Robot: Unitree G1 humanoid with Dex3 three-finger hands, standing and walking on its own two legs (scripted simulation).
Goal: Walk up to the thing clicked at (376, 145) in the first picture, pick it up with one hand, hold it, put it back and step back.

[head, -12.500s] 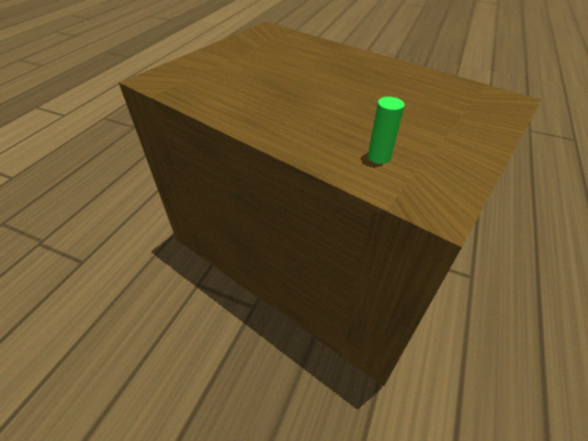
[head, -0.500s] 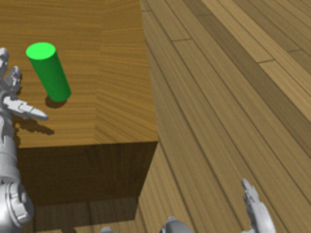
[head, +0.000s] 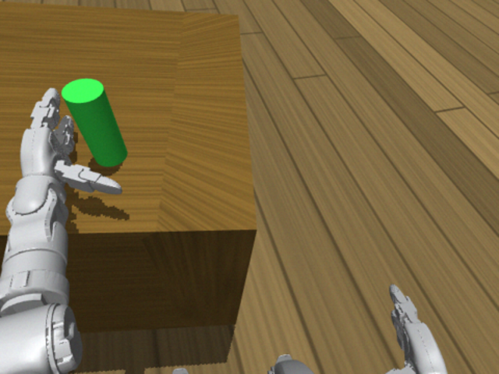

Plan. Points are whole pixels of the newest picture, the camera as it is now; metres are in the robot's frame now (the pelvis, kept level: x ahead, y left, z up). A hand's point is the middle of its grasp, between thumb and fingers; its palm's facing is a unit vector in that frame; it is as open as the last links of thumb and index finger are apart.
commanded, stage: close in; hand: left
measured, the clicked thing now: (98, 126) +0.51 +0.21 +0.10
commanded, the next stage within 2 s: rest palm in 0.06 s
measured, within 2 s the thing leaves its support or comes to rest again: leaves its support in 1.40 s
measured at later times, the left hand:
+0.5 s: hand (97, 138) +0.49 +0.21 +0.10, palm faces +0.15 -0.99 +0.01, open 16.5 cm
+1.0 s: hand (104, 133) +0.50 +0.20 +0.09, palm faces +0.12 -0.99 +0.00, open 9.0 cm
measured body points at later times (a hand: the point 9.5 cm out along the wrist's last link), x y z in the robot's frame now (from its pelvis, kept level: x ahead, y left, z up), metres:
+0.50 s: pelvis +0.00 +0.00 +0.00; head +0.09 +0.02 +0.44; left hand +0.47 +0.26 +0.10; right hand +0.15 -0.27 -0.02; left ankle +0.01 +0.14 -0.68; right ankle +0.02 -0.15 -0.68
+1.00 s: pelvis +0.01 +0.01 +0.00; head +0.10 +0.02 +0.44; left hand +0.49 +0.25 +0.10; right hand +0.15 -0.26 -0.03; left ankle +0.01 +0.14 -0.68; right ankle +0.02 -0.15 -0.68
